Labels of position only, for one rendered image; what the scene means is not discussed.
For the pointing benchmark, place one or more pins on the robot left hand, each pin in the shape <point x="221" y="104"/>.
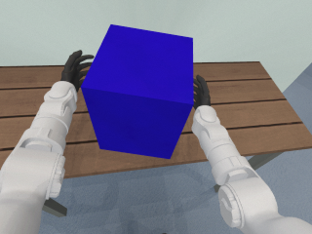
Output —
<point x="72" y="69"/>

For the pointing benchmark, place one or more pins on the table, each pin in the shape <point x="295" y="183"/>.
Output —
<point x="249" y="105"/>

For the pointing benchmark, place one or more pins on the right robot forearm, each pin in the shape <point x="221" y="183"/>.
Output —
<point x="226" y="162"/>

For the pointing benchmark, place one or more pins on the robot right hand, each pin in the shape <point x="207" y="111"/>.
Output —
<point x="202" y="96"/>

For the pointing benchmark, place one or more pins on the robot right upper arm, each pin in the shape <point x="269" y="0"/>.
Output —
<point x="249" y="205"/>

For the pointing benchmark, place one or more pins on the carton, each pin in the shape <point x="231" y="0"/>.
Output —
<point x="139" y="90"/>

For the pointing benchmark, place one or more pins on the robot left upper arm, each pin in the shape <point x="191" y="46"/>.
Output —
<point x="32" y="177"/>

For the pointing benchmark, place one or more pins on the left robot forearm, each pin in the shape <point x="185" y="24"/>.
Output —
<point x="51" y="123"/>

